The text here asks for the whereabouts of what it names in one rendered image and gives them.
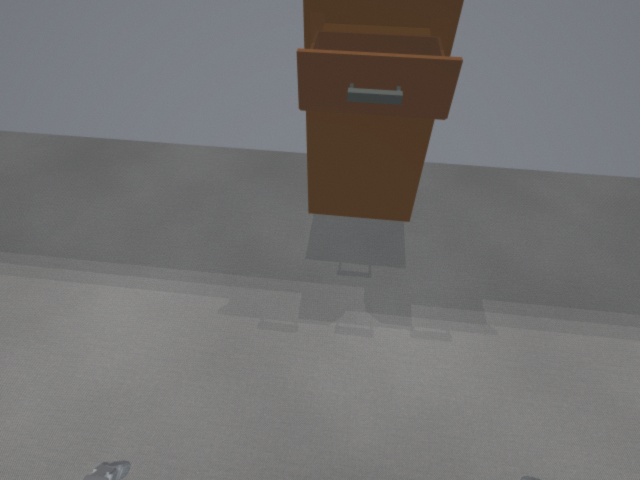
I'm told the cabinet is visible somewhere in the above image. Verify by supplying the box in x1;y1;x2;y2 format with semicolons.
303;0;464;222

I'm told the handle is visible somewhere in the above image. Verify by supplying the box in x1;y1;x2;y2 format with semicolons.
347;83;403;105

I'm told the drawer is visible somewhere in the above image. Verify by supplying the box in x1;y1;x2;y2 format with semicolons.
297;30;463;120

